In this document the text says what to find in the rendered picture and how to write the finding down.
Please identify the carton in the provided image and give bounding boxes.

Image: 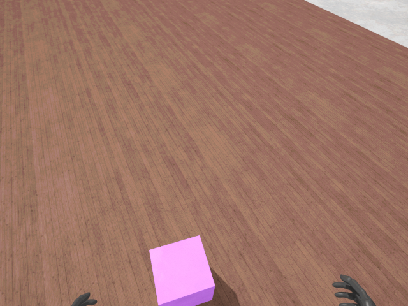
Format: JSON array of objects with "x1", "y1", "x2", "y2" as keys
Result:
[{"x1": 149, "y1": 235, "x2": 215, "y2": 306}]

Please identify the robot left hand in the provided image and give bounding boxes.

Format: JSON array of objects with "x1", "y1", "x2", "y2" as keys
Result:
[{"x1": 71, "y1": 292, "x2": 97, "y2": 306}]

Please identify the robot right hand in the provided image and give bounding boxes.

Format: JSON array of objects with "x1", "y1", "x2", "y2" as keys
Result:
[{"x1": 332, "y1": 274, "x2": 376, "y2": 306}]

